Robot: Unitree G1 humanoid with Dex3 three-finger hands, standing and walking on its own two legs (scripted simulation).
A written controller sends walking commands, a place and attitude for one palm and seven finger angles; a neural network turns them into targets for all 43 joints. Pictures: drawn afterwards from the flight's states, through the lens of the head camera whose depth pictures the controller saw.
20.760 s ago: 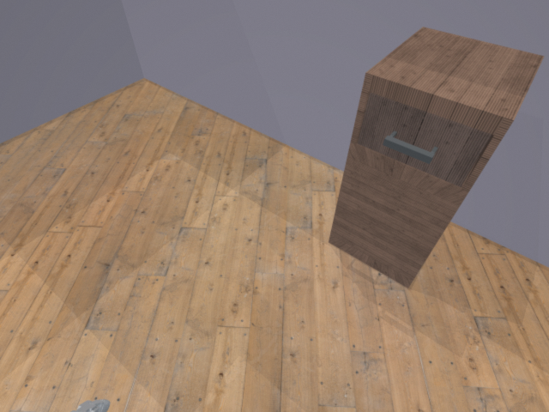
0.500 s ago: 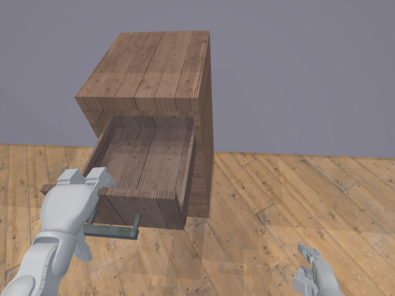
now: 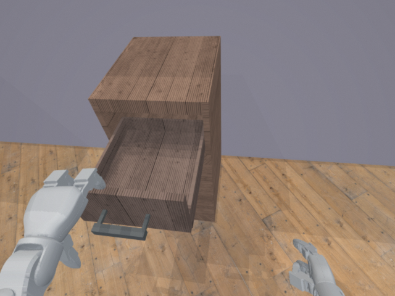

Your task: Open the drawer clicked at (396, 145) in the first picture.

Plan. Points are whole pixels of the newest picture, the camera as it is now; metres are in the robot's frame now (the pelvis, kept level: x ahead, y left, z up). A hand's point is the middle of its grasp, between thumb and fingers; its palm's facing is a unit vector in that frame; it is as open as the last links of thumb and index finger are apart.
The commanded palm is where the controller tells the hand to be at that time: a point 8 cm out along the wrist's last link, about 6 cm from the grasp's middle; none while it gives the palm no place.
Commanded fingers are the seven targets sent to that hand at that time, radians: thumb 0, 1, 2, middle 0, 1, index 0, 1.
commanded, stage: draw the hand back to the body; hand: left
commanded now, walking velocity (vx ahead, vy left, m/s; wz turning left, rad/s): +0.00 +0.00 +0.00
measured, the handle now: (122, 223) +0.28 +0.27 -0.10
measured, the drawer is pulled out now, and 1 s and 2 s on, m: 0.30 0.30 0.30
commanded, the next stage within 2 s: step back with the hand held close in 1.00 s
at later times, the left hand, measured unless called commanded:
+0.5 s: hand (80, 200) +0.21 +0.23 +0.15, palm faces +0.36 -0.84 -0.41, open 11.3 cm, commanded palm +0.15 +0.27 +0.17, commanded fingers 0.00 0.41 0.69 -0.23 -0.62 -0.23 -0.62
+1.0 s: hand (70, 212) +0.18 +0.22 +0.17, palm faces +0.41 -0.81 -0.41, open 7.6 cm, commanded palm +0.13 +0.26 +0.18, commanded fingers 0.00 0.90 0.90 -0.20 -0.30 -0.20 -0.30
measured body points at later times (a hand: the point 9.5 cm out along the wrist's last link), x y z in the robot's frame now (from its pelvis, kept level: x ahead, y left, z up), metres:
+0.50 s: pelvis +0.02 -0.01 +0.01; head +0.02 -0.03 +0.46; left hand +0.18 +0.27 +0.18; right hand +0.20 -0.22 -0.08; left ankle -0.03 +0.10 -0.74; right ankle +0.02 -0.11 -0.74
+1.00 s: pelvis +0.01 -0.02 +0.01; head -0.01 -0.05 +0.46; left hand +0.15 +0.26 +0.19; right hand +0.21 -0.22 -0.08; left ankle -0.03 +0.10 -0.74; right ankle +0.02 -0.11 -0.74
